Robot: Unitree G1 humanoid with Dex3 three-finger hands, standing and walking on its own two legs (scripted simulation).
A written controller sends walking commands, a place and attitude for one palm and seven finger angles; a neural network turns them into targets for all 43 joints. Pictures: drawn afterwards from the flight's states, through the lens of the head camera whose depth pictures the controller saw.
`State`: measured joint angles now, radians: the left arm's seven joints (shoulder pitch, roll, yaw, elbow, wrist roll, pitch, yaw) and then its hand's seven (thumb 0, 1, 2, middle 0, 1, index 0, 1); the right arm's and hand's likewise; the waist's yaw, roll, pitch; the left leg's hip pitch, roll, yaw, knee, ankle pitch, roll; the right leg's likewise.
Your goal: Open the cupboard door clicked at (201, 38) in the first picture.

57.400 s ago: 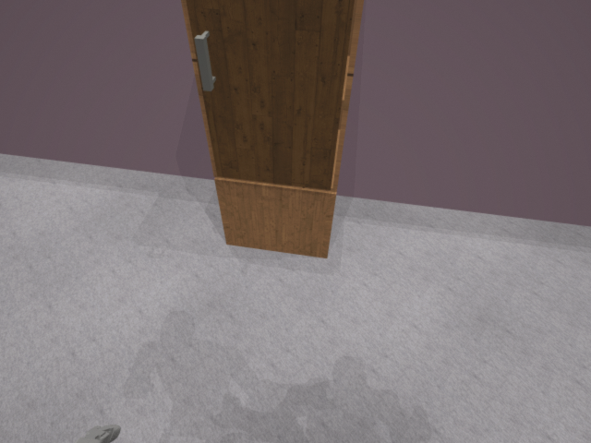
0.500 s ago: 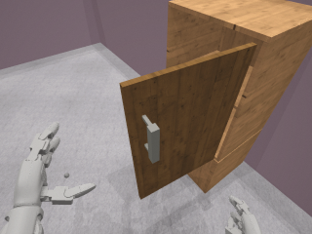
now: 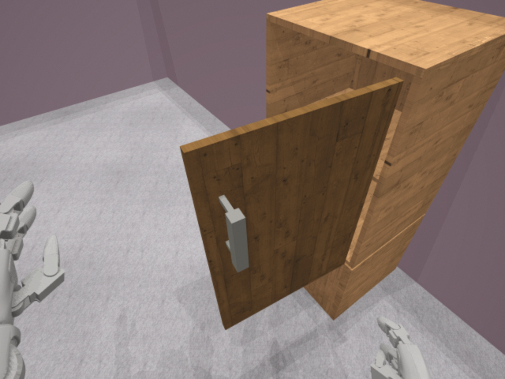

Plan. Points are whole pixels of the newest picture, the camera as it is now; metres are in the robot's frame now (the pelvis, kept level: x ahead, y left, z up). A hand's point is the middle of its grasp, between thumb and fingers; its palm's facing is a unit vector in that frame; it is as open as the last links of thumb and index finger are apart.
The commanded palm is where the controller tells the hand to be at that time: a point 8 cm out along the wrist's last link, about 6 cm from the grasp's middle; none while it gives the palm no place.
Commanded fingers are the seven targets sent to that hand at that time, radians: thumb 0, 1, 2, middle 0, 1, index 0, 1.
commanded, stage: draw the hand back to the body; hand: left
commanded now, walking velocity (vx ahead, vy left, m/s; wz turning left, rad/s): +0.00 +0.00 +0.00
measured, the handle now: (232, 233) +0.33 +0.08 +0.07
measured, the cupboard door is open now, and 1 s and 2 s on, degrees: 83 83 83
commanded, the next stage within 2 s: step back with the hand held close in 0.28 s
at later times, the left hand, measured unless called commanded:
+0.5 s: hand (54, 274) +0.18 +0.26 +0.16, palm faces +0.47 -0.78 -0.41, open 7.4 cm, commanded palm +0.13 +0.30 +0.17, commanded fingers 0.00 0.90 0.90 -0.20 -0.30 -0.20 -0.30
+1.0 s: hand (6, 323) +0.12 +0.29 +0.16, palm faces +0.45 -0.75 -0.48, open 7.4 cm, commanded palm +0.07 +0.32 +0.17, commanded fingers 0.00 0.90 0.90 -0.20 -0.30 -0.20 -0.30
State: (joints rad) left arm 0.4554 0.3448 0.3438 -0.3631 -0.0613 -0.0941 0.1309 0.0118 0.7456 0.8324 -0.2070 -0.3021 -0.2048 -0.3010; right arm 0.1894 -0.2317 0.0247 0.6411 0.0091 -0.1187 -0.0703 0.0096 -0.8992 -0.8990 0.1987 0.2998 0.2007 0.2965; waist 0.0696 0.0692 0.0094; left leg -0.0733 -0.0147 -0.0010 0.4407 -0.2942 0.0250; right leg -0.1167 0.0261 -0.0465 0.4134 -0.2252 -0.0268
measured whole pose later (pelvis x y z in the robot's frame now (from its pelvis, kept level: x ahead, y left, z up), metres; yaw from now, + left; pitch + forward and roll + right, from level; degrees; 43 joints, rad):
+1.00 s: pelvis -0.08 +0.02 -0.02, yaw -1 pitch -2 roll +0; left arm 0.53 0.40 0.44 -0.49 0.00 -0.20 0.16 0.02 0.88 0.89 -0.21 -0.30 -0.21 -0.30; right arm 0.21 -0.22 0.01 0.55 0.01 -0.05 -0.07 0.01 -0.90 -0.90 0.20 0.30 0.20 0.30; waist 0.01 0.00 0.04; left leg -0.33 -0.05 0.05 0.64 -0.27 0.07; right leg -0.38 -0.01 -0.01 0.61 -0.19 0.01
